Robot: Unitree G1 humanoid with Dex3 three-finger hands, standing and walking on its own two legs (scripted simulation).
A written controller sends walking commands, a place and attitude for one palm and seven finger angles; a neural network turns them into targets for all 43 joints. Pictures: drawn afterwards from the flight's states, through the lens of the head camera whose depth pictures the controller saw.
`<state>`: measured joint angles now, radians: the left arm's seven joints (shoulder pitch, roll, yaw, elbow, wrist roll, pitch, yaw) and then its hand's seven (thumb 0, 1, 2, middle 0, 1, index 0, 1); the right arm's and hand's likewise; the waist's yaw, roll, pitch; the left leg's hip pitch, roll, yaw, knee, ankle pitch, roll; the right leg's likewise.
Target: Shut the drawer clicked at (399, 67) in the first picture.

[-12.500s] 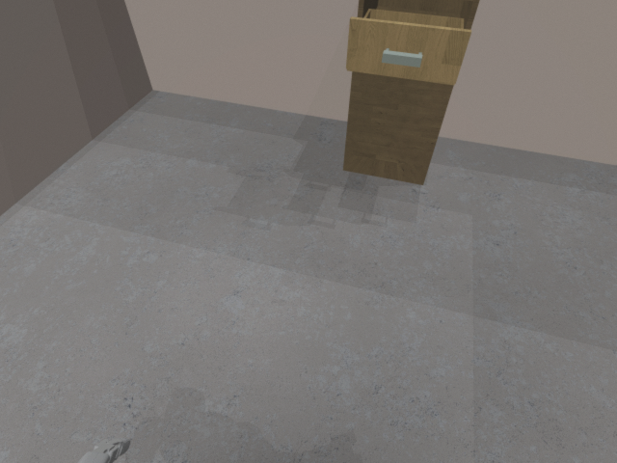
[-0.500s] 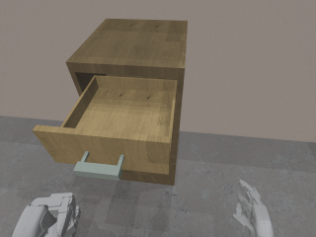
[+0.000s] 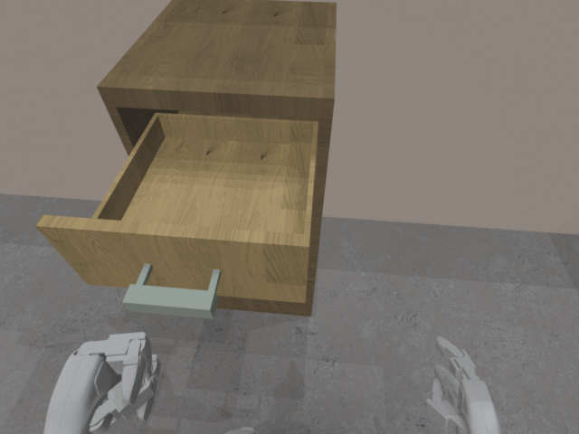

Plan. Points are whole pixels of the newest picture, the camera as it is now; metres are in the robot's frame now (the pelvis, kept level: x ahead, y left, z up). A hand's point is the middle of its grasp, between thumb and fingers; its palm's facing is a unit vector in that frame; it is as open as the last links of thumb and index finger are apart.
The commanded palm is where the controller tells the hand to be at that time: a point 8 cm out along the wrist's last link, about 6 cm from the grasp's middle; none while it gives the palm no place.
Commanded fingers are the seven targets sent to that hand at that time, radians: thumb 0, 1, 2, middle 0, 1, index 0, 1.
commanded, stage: bring the fist close to the handle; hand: left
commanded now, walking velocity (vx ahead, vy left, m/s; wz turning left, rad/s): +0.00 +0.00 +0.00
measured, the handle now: (176, 286) +0.31 +0.19 +0.02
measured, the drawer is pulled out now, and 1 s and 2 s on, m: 0.28 0.28 0.21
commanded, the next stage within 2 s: push the drawer shut in 0.94 s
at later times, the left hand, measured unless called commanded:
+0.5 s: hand (166, 372) +0.19 +0.17 +0.03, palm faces -0.01 -1.00 -0.05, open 3.2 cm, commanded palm +0.17 +0.22 +0.03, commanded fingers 0.00 0.90 0.90 -1.40 -1.60 -1.40 -1.60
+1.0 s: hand (180, 372) +0.19 +0.15 +0.02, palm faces -0.03 -1.00 -0.06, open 3.2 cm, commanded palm +0.17 +0.21 +0.03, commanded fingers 0.00 0.90 0.90 -1.40 -1.60 -1.40 -1.60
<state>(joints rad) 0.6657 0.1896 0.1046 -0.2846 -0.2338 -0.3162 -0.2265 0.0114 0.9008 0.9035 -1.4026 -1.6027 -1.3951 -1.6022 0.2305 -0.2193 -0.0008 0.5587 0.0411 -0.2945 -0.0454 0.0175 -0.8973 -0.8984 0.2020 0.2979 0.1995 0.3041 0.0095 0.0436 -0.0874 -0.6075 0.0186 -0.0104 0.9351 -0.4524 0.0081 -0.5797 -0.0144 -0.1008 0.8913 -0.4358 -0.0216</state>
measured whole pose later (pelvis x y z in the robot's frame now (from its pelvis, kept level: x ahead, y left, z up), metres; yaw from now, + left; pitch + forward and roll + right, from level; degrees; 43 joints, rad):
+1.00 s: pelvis -0.01 +0.00 -0.04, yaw -1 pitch +15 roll -2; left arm 0.56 0.19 0.03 -0.21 -0.18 -0.39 -0.13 0.01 0.90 0.90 -1.40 -1.60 -1.40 -1.60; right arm 0.23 -0.22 0.00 0.46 0.02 -0.14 -0.03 0.02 -0.90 -0.90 0.20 0.30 0.20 0.30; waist -0.01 0.04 -0.14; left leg -0.88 0.02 -0.01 1.16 -0.53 0.01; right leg -0.85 -0.02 -0.10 1.11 -0.51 -0.02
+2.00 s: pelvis -0.01 +0.00 -0.03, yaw +0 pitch +15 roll -2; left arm 0.01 0.22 0.09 0.21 -0.19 -0.33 -0.14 0.02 0.84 0.93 -1.40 -1.60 -1.40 -1.60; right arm 0.23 -0.25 0.03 0.56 0.03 -0.14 -0.04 0.01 -0.90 -0.90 0.20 0.30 0.20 0.30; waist -0.04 0.04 -0.11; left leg -0.86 0.01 -0.01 1.09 -0.48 0.01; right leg -0.83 -0.02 -0.09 1.04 -0.47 -0.02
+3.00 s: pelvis -0.02 +0.00 -0.03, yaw -2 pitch +18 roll -1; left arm -0.55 0.30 0.25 0.81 -0.14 -0.42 -0.17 -0.01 0.79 0.90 -1.40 -1.60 -1.40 -1.60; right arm 0.28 -0.26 0.02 0.64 0.01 -0.03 -0.02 0.01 -0.90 -0.90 0.20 0.30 0.20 0.30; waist -0.09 0.03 -0.10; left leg -0.93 0.03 0.01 1.08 -0.47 0.01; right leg -0.91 -0.01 -0.07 1.04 -0.45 -0.02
